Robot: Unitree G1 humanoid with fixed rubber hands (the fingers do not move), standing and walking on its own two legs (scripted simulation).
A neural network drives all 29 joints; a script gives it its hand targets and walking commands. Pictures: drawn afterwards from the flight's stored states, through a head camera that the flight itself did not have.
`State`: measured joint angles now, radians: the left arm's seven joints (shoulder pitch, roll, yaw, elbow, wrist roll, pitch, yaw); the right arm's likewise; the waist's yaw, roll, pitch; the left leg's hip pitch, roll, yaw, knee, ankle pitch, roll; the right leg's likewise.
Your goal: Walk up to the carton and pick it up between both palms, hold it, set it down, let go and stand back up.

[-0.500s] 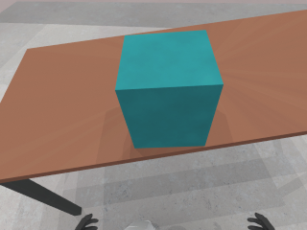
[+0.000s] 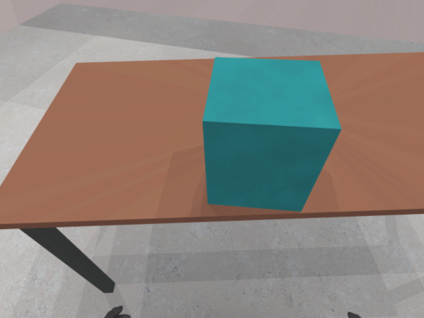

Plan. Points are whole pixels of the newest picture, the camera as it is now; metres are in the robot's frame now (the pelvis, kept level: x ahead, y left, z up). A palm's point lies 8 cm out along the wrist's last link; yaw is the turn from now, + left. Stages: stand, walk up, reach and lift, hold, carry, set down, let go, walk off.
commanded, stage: walk up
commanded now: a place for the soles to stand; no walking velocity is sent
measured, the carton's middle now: (259, 137) +0.45 -0.05 +0.08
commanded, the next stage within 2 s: none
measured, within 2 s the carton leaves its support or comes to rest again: neither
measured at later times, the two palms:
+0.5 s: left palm out of the picture +0.04 +0.33 -0.15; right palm out of the picture +0.07 -0.22 -0.12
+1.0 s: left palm out of the picture -0.04 +0.31 -0.13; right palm out of the picture +0.04 -0.20 -0.11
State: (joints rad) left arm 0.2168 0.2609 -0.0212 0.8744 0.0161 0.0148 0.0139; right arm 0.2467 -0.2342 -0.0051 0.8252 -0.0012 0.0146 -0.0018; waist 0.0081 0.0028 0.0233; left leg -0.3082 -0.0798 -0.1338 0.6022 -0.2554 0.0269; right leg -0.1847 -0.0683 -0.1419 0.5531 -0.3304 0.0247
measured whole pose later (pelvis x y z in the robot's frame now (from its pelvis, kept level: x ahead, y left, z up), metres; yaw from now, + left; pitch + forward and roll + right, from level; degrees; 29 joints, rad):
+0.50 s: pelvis -0.03 +0.04 -0.02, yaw +7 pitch -3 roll -1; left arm 0.14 0.33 0.02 0.85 0.02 0.06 0.02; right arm 0.26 -0.26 -0.02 0.82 -0.01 0.02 -0.01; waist -0.01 -0.07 0.11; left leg -0.39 -0.06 -0.10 0.79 -0.37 0.01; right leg -0.34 -0.08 0.01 0.94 -0.59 0.01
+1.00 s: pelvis -0.05 +0.05 +0.01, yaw +1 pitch -3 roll -1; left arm 0.30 0.26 -0.01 0.97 0.00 0.01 0.00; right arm 0.19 -0.24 0.03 0.92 -0.02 0.00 -0.02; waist 0.01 0.00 0.04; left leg -0.27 0.00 -0.01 0.51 -0.20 0.01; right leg -0.18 0.03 0.06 0.50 -0.27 0.01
